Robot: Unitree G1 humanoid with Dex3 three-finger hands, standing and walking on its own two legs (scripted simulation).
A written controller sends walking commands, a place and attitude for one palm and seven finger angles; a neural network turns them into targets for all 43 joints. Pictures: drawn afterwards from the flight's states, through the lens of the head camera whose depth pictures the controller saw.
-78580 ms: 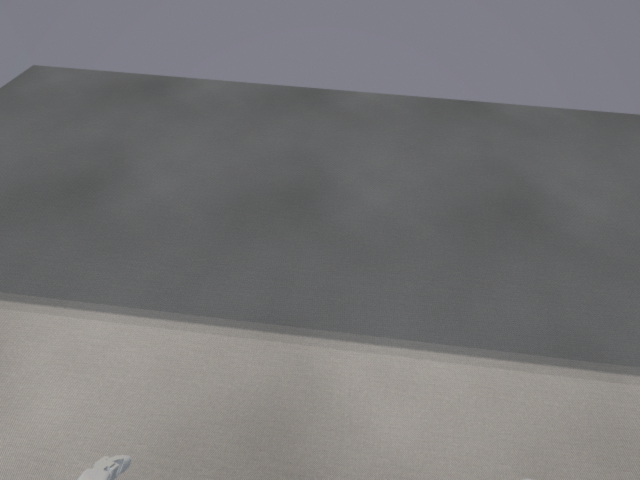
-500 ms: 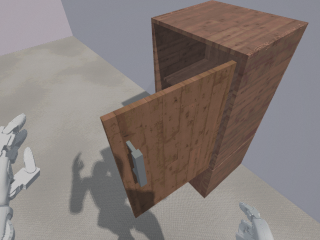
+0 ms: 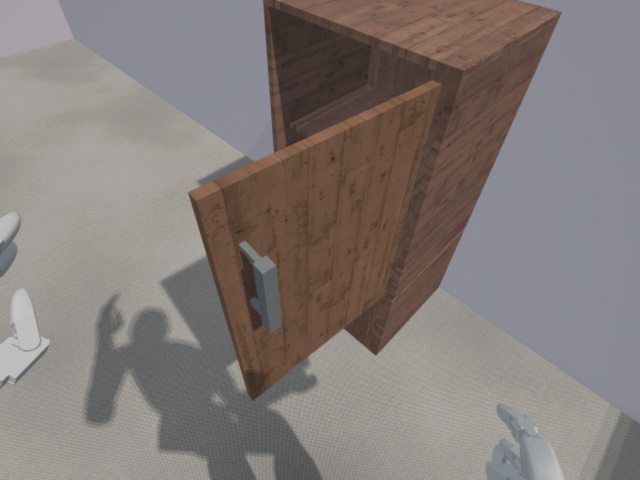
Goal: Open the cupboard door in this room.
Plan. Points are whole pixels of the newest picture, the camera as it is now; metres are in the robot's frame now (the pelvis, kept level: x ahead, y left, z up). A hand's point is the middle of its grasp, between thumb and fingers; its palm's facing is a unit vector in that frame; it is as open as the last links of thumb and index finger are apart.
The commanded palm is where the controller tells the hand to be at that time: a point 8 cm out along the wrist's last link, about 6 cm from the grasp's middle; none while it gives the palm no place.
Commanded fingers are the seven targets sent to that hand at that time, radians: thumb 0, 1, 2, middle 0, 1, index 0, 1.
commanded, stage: step back with the hand held close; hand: left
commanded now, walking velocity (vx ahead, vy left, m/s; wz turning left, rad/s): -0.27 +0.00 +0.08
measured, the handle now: (259, 288) +0.36 +0.10 +0.03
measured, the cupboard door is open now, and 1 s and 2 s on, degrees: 85 85 85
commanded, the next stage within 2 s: stop stepping back and stand still in 0.54 s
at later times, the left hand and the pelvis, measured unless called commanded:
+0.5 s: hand (18, 431) +0.13 +0.24 +0.17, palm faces +0.30 -0.85 -0.43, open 7.4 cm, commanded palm +0.06 +0.29 +0.18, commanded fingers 0.00 0.90 0.90 -0.20 -0.30 -0.20 -0.30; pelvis -0.10 +0.00 -0.01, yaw -2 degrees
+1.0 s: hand out of the picture +0.02 +0.27 +0.17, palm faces +0.41 -0.79 -0.46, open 7.4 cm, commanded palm -0.05 +0.30 +0.18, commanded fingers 0.00 0.90 0.90 -0.20 -0.30 -0.20 -0.30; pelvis -0.20 +0.01 +0.00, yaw -1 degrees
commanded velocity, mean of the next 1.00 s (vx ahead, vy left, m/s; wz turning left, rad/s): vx -0.15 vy -0.01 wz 0.04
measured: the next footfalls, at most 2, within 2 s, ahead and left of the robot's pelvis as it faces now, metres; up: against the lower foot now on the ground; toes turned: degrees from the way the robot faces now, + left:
right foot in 0.32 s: -0.15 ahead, -0.08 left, +0.00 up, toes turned +0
left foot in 0.84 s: -0.16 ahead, +0.14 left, +0.00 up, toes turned +1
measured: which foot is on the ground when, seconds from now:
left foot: down 0.00-0.64, up 0.66-0.82, down 0.84-1.00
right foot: down 0.00-0.04, up 0.06-0.30, down 0.32-1.00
